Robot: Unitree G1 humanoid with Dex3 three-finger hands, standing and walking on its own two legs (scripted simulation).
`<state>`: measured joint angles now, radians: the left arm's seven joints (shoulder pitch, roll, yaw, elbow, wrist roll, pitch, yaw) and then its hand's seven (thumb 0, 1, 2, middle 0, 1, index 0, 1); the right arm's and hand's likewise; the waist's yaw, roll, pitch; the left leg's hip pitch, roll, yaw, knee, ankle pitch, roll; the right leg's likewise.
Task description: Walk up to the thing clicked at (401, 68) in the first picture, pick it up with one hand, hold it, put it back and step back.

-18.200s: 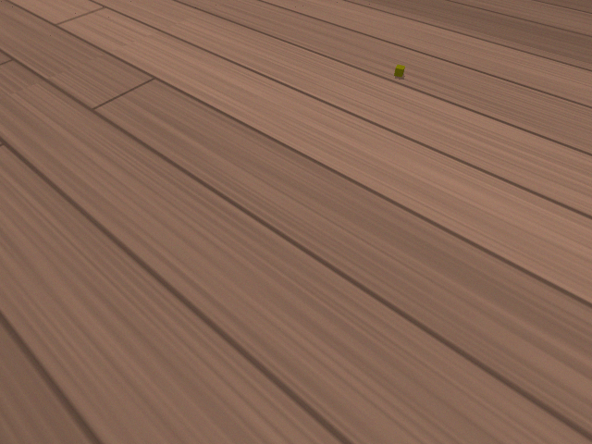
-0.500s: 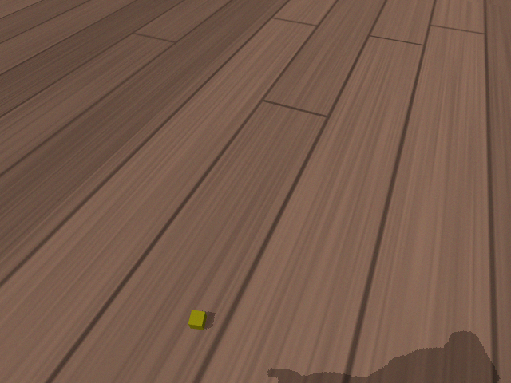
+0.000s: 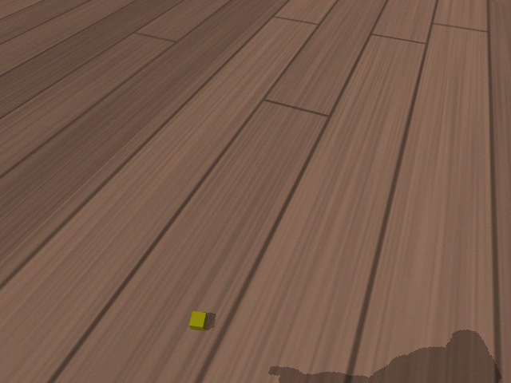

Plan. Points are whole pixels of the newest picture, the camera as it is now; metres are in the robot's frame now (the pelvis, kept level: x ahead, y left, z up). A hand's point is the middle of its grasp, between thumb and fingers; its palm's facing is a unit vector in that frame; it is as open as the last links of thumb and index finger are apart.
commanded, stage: stand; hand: left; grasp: from above
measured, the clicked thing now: (198, 321) +0.43 +0.25 -0.76
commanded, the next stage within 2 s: rise first in 0.72 s
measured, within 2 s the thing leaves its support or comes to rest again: neither
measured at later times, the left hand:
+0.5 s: hand out of the picture +0.07 +0.26 -0.16, palm faces -0.04 -0.94 -0.34, open 7.4 cm
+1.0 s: hand out of the picture +0.13 +0.25 -0.16, palm faces +0.01 -0.95 -0.32, open 8.0 cm
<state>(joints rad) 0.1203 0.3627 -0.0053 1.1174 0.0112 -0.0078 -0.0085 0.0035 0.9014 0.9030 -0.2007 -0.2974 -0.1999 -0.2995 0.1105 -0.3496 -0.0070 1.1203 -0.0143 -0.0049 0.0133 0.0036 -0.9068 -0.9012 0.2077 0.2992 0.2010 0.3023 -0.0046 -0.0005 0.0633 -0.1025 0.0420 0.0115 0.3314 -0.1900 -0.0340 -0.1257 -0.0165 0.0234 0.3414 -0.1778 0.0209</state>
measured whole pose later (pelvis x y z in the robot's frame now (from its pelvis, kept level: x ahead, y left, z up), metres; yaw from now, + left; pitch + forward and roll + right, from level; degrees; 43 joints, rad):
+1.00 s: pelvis -0.02 +0.00 -0.01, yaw +1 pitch +3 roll +0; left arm -0.03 0.33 0.11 1.07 0.06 -0.03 -0.02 0.01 0.70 0.90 -0.23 -0.48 -0.22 -0.49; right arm 0.18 -0.29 -0.02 0.87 0.03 -0.05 -0.03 0.01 -0.90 -0.90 0.20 0.30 0.20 0.30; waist -0.02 -0.01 0.06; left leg -0.34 0.04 -0.02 0.53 -0.25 -0.03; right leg -0.34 -0.02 0.00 0.51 -0.23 0.02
